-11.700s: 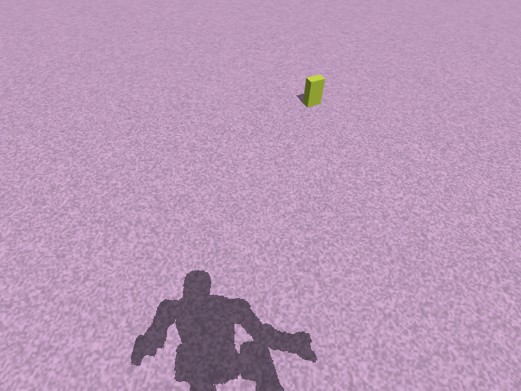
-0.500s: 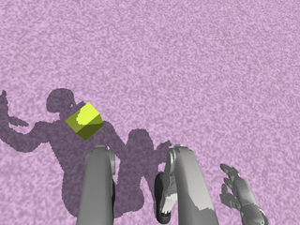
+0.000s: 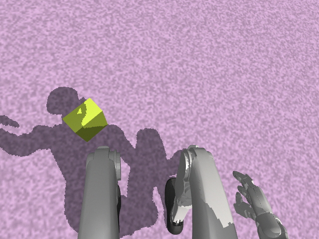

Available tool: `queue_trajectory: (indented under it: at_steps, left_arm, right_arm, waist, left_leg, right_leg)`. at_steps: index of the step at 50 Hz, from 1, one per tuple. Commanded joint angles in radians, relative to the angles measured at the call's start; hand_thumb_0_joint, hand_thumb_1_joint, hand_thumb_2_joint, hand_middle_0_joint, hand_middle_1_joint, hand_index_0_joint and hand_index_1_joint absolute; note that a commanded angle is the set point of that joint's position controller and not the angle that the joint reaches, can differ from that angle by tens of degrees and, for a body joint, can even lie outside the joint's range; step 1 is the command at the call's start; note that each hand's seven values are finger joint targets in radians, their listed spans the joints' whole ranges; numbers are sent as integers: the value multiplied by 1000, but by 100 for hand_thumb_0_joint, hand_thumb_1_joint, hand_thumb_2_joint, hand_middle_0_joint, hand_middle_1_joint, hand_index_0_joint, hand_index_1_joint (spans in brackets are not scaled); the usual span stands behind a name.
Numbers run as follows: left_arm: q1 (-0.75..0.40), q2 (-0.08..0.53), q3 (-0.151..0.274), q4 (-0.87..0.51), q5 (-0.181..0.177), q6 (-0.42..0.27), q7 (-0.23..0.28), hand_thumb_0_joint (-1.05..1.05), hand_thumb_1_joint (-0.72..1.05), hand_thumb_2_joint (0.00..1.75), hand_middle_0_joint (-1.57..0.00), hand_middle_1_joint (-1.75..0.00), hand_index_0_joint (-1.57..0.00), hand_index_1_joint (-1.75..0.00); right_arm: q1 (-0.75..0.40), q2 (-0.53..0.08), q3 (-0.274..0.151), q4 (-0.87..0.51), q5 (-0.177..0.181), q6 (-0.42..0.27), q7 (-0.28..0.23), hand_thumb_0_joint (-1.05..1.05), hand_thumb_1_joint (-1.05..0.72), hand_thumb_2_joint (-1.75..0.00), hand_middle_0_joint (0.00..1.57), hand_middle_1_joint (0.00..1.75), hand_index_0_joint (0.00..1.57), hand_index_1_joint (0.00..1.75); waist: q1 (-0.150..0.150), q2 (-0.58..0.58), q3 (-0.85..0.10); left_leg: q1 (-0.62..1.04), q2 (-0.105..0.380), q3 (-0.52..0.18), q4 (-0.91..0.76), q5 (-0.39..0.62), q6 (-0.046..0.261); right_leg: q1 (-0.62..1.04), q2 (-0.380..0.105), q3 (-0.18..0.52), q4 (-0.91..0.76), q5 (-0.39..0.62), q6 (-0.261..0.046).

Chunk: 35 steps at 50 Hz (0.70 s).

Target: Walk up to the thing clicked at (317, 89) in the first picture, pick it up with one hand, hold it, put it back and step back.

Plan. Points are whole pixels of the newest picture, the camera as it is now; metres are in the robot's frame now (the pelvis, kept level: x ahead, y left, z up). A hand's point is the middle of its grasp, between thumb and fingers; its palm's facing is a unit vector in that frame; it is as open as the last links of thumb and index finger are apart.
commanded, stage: go down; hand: left
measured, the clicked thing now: (88, 122) +0.43 +0.23 -0.33
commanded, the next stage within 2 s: approach in 0.28 s
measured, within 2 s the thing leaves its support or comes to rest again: neither
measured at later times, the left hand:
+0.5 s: hand out of the picture +0.34 +0.43 -0.02, palm faces +0.22 -0.97 -0.08, open 17.7 cm
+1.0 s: hand (44, 136) +0.36 +0.34 -0.24, palm faces +0.14 -0.99 +0.03, open 17.7 cm
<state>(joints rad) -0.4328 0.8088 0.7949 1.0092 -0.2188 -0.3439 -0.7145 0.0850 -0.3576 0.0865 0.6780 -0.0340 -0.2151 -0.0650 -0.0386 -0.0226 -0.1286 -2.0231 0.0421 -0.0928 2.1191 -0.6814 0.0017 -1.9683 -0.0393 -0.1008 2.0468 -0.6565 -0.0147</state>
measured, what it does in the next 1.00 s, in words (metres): lowers itself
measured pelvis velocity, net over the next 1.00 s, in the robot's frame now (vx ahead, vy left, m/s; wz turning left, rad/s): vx -0.01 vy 0.01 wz -0.10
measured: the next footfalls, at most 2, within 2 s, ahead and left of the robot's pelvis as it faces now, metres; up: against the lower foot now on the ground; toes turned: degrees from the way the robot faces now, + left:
none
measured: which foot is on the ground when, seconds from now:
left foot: down 0.00-1.00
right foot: down 0.00-1.00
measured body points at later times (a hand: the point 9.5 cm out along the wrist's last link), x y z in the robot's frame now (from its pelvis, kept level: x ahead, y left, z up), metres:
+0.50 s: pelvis -0.01 +0.01 -0.02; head +0.20 +0.07 +0.37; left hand +0.32 +0.48 -0.02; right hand +0.17 -0.27 -0.12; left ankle +0.08 +0.12 -0.39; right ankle +0.10 -0.12 -0.39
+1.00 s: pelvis -0.01 +0.01 -0.12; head +0.23 +0.13 +0.25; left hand +0.35 +0.39 -0.24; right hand +0.17 -0.26 -0.19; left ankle +0.08 +0.12 -0.39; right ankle +0.10 -0.12 -0.39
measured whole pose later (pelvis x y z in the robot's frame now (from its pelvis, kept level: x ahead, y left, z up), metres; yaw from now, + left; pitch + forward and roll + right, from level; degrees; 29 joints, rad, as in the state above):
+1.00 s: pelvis -0.01 +0.01 -0.12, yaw -6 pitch +23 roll -11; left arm -0.48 0.74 0.77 1.21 -0.29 -0.81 -0.68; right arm -0.08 -0.36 0.25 0.68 -0.17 -0.19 0.03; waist -0.14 -0.17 0.12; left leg -2.25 0.05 -0.20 2.53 -0.71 0.01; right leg -2.15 -0.01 -0.17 2.38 -0.64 0.00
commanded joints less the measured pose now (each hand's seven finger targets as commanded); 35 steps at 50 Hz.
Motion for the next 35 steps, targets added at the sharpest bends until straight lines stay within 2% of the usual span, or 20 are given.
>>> queue_trajectory:
  at_steps: [1,2,7,8,9,10,11,16,17,19,20,21,23,24,25,26,27,30,32,35]
  left_arm:
    - [-168,415,67,-155,-35,-61,-14,0,-61,3,-5,-4,-5,-4]
    - [-200,441,75,-172,-32,-65,-16,0,-61,3,-5,-3,-5,-4]
    - [-203,454,79,-168,-27,-61,-24,0,-61,2,-6,-4,-5,-4]
    - [-189,476,96,-173,-27,-60,-23,0,-61,3,-6,-4,-6,-5]
    - [-190,480,92,-177,-26,-58,-23,0,-61,3,-7,-4,-6,-5]
    - [-176,457,84,-159,-24,-53,-25,0,-61,2,-6,-4,-6,-5]
    - [-202,473,85,-182,-23,-53,-22,0,-61,2,-6,-4,-5,-5]
    - [-171,474,95,-162,-28,-47,-15,0,-61,4,-6,-5,-5,-5]
    - [-164,448,87,-146,-29,-45,-17,0,-61,3,-5,-4,-5,-4]
    - [-184,448,81,-155,-30,-50,-19,0,-61,4,-10,-8,-7,-11]
    - [-180,467,93,-134,-30,-52,-19,0,-61,1,-9,-7,-7,-8]
    - [-176,441,88,-111,-36,-59,-22,0,-59,0,-8,-6,-7,-7]
    - [-190,404,71,-73,-52,-83,-31,0,-60,0,-8,-6,-7,-7]
    - [-202,356,47,-36,-65,-100,-38,0,-61,0,-8,-6,-7,-7]
    - [-206,351,48,-20,-75,-121,-43,0,-61,0,-9,-6,-8,-7]
    - [-237,346,40,-25,-84,-150,-49,0,-61,0,-8,-6,-7,-6]
    - [-251,364,49,-17,-88,-179,-51,0,-61,0,-8,-6,-7,-6]
    - [-263,299,22,52,-114,-258,-61,0,-61,0,-8,-6,-8,-7]
    - [-282,290,26,72,-134,-308,-60,0,-61,0,-9,-6,-8,-7]
    - [-294,299,24,56,-129,-373,-47,0,-61,0,-8,-7,-8,-7]
  right_arm:
    - [104,-223,-84,-63,2,-33,-21,0,-89,-90,20,30,20,30]
    - [102,-222,-83,-62,2,-33,-21,0,-89,-90,20,30,20,30]
    - [116,-232,-82,-63,-2,-31,-19,0,-89,-90,20,30,20,30]
    - [115,-233,-79,-64,-1,-32,-20,0,-90,-90,20,30,20,30]
    - [116,-231,-76,-63,1,-30,-19,0,-90,-90,20,30,20,30]
    - [119,-239,-79,-56,0,-28,-20,0,-90,-90,20,30,20,30]
    - [113,-239,-80,-63,2,-27,-20,0,-90,-90,20,30,20,30]
    - [116,-238,-77,-59,4,-23,-16,0,-90,-90,20,30,20,30]
    - [114,-238,-79,-61,4,-22,-16,0,-90,-90,20,30,20,30]
    - [108,-242,-81,-61,6,-20,-13,0,-92,-91,20,30,20,30]
    - [112,-241,-78,-60,6,-20,-13,0,-90,-90,20,30,20,30]
    - [115,-239,-75,-52,4,-20,-11,0,-90,-90,20,30,20,30]
    - [103,-229,-69,-49,1,-29,-4,0,-90,-90,20,30,20,30]
    - [107,-221,-65,-39,1,-30,-1,0,-90,-90,20,30,20,30]
    - [103,-222,-60,-38,-3,-35,1,0,-90,-90,20,30,20,30]
    - [90,-224,-56,-38,-7,-40,4,0,-90,-90,20,30,20,30]
    - [87,-232,-55,-42,-11,-45,7,0,-90,-90,20,30,20,30]
    - [72,-240,-37,-38,-27,-55,17,0,-90,-90,20,30,20,30]
    - [63,-247,-23,-37,-40,-59,23,0,-91,-90,20,30,20,30]
    - [46,-260,-14,-42,-61,-55,33,0,-91,-90,20,30,20,30]
  waist:
    - [25,180,-561]
    - [26,195,-567]
    - [29,225,-599]
    - [50,235,-622]
    - [52,250,-627]
    - [46,263,-613]
    - [43,256,-605]
    - [48,236,-583]
    - [42,240,-571]
    - [36,239,-544]
    - [37,234,-534]
    - [25,221,-523]
    - [9,170,-472]
    - [-15,130,-446]
    - [-14,117,-434]
    - [-28,120,-431]
    - [-26,125,-430]
    - [-48,120,-437]
    - [-48,136,-455]
    - [-43,186,-490]
  left_leg:
    - [407,-16,25,-273,110,26]
    - [408,-16,25,-273,97,27]
    - [437,-15,17,-274,107,20]
    - [454,-16,18,-272,125,18]
    - [461,-17,17,-274,137,15]
    - [479,-15,9,-279,151,13]
    - [464,-14,2,-282,122,14]
    - [435,-18,9,-265,140,18]
    - [441,-17,6,-264,149,16]
    - [430,-13,-8,-273,102,17]
    - [415,-14,-5,-266,94,19]
    - [401,-16,-2,-251,108,20]
    - [327,-18,9,-220,61,28]
    - [291,-20,13,-199,41,33]
    - [268,-20,18,-181,38,34]
    - [259,-19,19,-163,32,35]
    - [257,-17,14,-158,17,32]
    - [270,-13,7,-103,49,23]
    - [275,-12,6,-70,80,16]
    - [296,-8,1,-31,108,8]
  right_leg:
    - [287,42,27,-206,80,-23]
    - [280,41,27,-203,71,-23]
    - [269,40,15,-178,84,-24]
    - [272,41,15,-170,98,-25]
    - [267,40,14,-164,107,-28]
    - [244,39,7,-150,119,-29]
    - [228,40,5,-149,99,-28]
    - [234,39,6,-147,108,-28]
    - [213,39,4,-139,116,-30]
    - [180,40,0,-133,85,-29]
    - [181,41,1,-134,78,-28]
    - [185,40,-1,-128,87,-27]
    - [170,44,2,-131,45,-24]
    - [164,47,0,-137,25,-21]
    - [160,49,2,-130,20,-20]
    - [152,50,-1,-121,17,-19]
    - [139,51,-3,-106,6,-20]
    - [114,56,-16,-62,33,-21]
    - [118,57,-21,-32,58,-23]
    - [100,60,-33,11,79,-26]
